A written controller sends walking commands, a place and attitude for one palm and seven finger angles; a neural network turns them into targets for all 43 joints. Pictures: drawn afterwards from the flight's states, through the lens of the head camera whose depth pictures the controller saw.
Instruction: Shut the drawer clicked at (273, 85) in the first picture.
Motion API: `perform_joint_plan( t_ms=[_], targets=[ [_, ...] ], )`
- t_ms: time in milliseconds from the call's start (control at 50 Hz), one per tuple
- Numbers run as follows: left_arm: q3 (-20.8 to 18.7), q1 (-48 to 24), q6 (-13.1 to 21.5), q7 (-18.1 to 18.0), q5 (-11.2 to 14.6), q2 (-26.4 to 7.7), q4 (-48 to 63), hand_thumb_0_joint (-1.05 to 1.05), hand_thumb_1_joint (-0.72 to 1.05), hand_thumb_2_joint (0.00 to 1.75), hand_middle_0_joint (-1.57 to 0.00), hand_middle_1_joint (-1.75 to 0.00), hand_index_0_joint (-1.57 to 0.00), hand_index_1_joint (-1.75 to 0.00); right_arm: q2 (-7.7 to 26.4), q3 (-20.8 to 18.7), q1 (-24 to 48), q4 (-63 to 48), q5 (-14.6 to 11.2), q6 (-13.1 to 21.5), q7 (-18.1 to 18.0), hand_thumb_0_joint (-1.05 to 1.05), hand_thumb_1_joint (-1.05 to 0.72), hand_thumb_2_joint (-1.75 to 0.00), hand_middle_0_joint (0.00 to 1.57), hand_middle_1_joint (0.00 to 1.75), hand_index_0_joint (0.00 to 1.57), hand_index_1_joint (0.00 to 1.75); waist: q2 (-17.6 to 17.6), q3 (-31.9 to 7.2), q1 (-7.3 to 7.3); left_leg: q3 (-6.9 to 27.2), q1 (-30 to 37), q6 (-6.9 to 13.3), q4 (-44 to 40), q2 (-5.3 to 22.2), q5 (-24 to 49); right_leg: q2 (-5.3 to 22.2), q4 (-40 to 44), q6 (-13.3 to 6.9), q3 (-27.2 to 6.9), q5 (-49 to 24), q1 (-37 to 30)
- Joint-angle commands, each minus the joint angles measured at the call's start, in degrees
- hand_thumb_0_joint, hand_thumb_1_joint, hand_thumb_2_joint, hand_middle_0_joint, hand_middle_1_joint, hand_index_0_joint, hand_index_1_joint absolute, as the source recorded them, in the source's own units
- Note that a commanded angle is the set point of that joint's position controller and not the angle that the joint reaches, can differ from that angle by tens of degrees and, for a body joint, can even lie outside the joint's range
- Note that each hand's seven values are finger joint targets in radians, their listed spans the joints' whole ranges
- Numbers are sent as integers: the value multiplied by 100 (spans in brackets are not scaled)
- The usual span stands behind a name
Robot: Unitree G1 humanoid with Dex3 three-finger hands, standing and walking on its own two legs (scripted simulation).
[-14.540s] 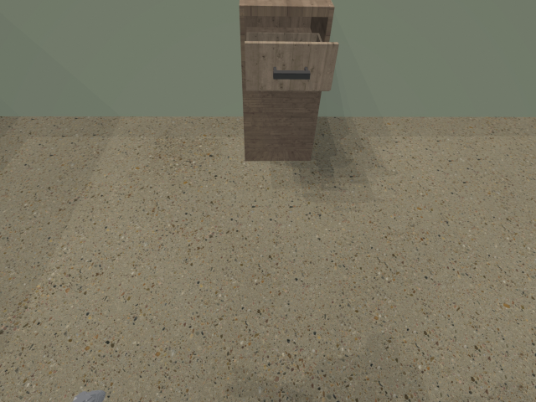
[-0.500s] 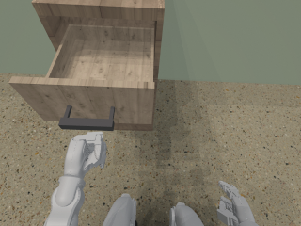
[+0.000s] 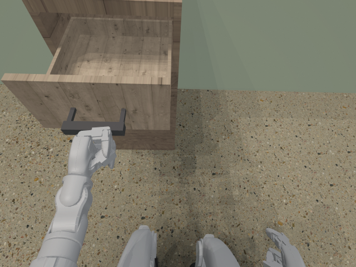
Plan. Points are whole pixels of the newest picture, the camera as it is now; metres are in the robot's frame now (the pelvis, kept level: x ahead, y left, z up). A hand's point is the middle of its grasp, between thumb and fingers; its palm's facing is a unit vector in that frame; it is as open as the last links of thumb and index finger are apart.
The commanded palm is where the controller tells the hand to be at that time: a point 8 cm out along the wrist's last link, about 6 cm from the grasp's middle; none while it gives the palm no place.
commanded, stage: push the drawer shut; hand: left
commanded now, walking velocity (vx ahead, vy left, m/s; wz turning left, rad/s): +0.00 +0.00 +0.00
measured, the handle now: (96, 120) +0.43 +0.21 +0.03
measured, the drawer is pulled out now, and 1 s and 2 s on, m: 0.23 0.09 0.00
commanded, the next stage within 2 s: none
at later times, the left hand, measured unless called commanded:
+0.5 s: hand (116, 124) +0.42 +0.16 +0.03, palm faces +0.00 -1.00 -0.04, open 2.9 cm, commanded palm +0.41 +0.21 +0.04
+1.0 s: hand (120, 101) +0.49 +0.16 +0.03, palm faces +0.02 -1.00 -0.04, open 2.9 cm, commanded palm +0.47 +0.20 +0.04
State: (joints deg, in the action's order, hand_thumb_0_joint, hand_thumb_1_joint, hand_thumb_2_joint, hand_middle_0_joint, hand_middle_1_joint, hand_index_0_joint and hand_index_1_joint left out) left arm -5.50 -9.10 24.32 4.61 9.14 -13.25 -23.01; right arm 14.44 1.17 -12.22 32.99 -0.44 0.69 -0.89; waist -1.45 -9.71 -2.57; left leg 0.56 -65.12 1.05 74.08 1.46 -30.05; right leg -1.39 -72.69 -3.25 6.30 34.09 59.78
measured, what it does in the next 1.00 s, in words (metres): stands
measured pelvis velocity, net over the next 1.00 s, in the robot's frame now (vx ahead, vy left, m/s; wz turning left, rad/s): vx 0.00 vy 0.02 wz -0.03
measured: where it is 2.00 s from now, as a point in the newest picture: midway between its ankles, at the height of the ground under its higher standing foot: outside the picture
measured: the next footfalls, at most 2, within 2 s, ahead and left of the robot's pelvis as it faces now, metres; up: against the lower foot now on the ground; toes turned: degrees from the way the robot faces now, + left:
none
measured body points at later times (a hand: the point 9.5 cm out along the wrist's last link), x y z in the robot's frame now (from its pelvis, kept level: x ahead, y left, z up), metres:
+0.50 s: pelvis +0.00 +0.01 +0.00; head +0.12 +0.03 +0.43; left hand +0.42 +0.21 +0.04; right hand +0.09 -0.25 -0.11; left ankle +0.05 +0.11 -0.62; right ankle +0.01 -0.09 -0.62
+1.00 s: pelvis +0.00 +0.02 -0.01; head +0.14 +0.03 +0.42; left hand +0.48 +0.21 +0.04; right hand +0.04 -0.25 -0.12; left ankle +0.05 +0.11 -0.62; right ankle +0.01 -0.09 -0.62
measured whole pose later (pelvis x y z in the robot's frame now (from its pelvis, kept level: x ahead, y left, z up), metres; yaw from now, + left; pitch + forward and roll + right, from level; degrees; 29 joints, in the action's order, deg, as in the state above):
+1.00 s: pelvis +0.00 +0.02 -0.01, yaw -2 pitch +26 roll -3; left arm -17.2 -43.8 28.9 3.9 3.8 -19.7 -58.8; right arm 14.4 1.7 -17.5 36.1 1.8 -3.6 1.2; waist -2.1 -9.1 -8.5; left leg -0.9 -71.6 2.6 75.0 1.9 -29.7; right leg -1.7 -72.8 -1.7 4.8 32.7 66.4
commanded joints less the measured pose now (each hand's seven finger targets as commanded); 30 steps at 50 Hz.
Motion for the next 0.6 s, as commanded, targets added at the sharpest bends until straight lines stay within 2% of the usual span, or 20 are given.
perform_joint_plan(
  t_ms=[0, 40, 100, 120, 140, 180, 200, 260, 280, 300, 340, 460, 480, 500, 580],
  targets=[
    [-395, -1940, 376, -38, 75, -708, 917, 0, 90, 90, -140, -160, -140, -160, 791, -332, -141, -602, -8, 232, -59, 0, -90, -90, 20, 30, 20, 30, -25, -2021, -217, 144, 1509, 92, -866, -95, 1129, 27, 1326, 203, -705, -1403, -978],
    [-424, -1996, 368, -33, 70, -746, 796, 0, 90, 90, -140, -160, -140, -160, 819, -333, -190, -609, 0, 229, -38, 0, -90, -90, 20, 30, 20, 30, -153, -2084, -189, 154, 1574, 87, -886, -108, 1190, 11, 1294, 182, -676, -1456, -969],
    [-537, -2360, 354, -56, 51, -830, 389, 0, 90, 90, -140, -160, -140, -160, 811, -321, -243, -533, -3, 183, -42, 0, -90, -90, 20, 30, 20, 30, 74, -1957, -272, 128, 1392, 89, -876, -104, 1087, 23, 1360, 217, -724, -1396, -998],
    [-549, -2577, 382, -61, 39, -856, 383, 0, 90, 90, -140, -160, -140, -160, 811, -328, -257, -499, -3, 190, -46, 0, -90, -90, 20, 30, 20, 30, 0, -1974, -306, 118, 1396, 92, -854, -100, 1098, 31, 1356, 220, -740, -1417, -970],
    [-609, -2605, 394, -54, 23, -927, 323, 0, 90, 90, -140, -160, -140, -160, 834, -331, -309, -513, 10, 195, -44, 0, -90, -90, 20, 30, 20, 30, -72, -2028, -266, 152, 1445, 88, -866, -100, 1147, 8, 1282, 196, -690, -1438, -930],
    [-605, -2683, 423, -69, -7, -878, 177, 0, 90, 90, -140, -160, -140, -160, 834, -336, -342, -492, 17, 167, -20, 0, -90, -90, 20, 30, 20, 30, -162, -2137, -247, 180, 1644, 59, -929, -94, 1233, 2, 1249, 185, -625, -1503, -837],
    [-533, -2801, 428, -70, -11, -793, 119, 0, 90, 90, -140, -160, -140, -160, 836, -339, -365, -482, 18, 163, -12, 0, -90, -90, 20, 30, 20, 30, -108, -2160, -293, 183, 1672, 65, -920, -95, 1254, -2, 1249, 192, -615, -1529, -803],
    [-684, -3099, 460, -87, -40, -951, -126, 0, 90, 90, -140, -160, -140, -160, 869, -342, -453, -420, 30, 132, -8, 0, -90, -90, 20, 30, 20, 30, -91, -2185, -338, 199, 1655, 68, -920, -87, 1248, -12, 1235, 199, -602, -1513, -744],
    [-737, -3146, 479, -95, -62, -995, -215, 0, 90, 90, -140, -160, -140, -160, 874, -351, -474, -409, 29, 117, -3, 0, -90, -90, 20, 30, 20, 30, -155, -2179, -308, 226, 1717, 45, -951, -81, 1262, -14, 1211, 183, -569, -1484, -667],
    [-628, -3304, 492, -98, -61, -878, -225, 0, 90, 90, -140, -160, -140, -160, 866, -346, -493, -392, 40, 111, 7, 0, -90, -90, 20, 30, 20, 30, -159, -2229, -359, 230, 1766, 55, -942, -86, 1293, -16, 1212, 190, -561, -1505, -655],
    [-802, -3397, 498, -111, -73, -1066, -414, 0, 90, 90, -140, -160, -140, -160, 890, -352, -574, -368, 45, 96, 10, 0, -90, -90, 20, 30, 20, 30, -166, -2234, -367, 228, 1744, 60, -916, -78, 1321, -39, 1204, 188, -579, -1528, -632],
    [-937, -3869, 539, -87, -114, -1156, -840, 0, 90, 90, -140, -160, -140, -160, 906, -350, -720, -299, 72, 8, 37, 0, -90, -90, 20, 30, 20, 30, -214, -2313, -430, 269, 1877, 41, -932, -63, 1464, -67, 1161, 184, -521, -1602, -492],
    [-1058, -3895, 550, -87, -116, -1294, -896, 0, 90, 90, -140, -160, -140, -160, 915, -356, -734, -286, 78, -10, 37, 0, -90, -90, 20, 30, 20, 30, -215, -2376, -393, 253, 1831, 38, -912, -63, 1476, -63, 1148, 186, -544, -1627, -552],
    [-951, -3985, 555, -72, -145, -1216, -934, 0, 90, 90, -140, -160, -140, -160, 905, -345, -752, -296, 77, -25, 42, 0, -90, -90, 20, 30, 20, 30, -313, -2358, -422, 272, 1884, 24, -944, -57, 1503, -63, 1142, 177, -526, -1630, -506],
    [-943, -4365, 586, -109, -184, -1136, -1262, 0, 90, 90, -140, -160, -140, -160, 933, -360, -877, -231, 102, -70, 68, 0, -90, -90, 20, 30, 20, 30, -316, -2381, -510, 355, 2070, 14, -956, -29, 1557, -85, 1115, 173, -442, -1545, -245]
  ],
)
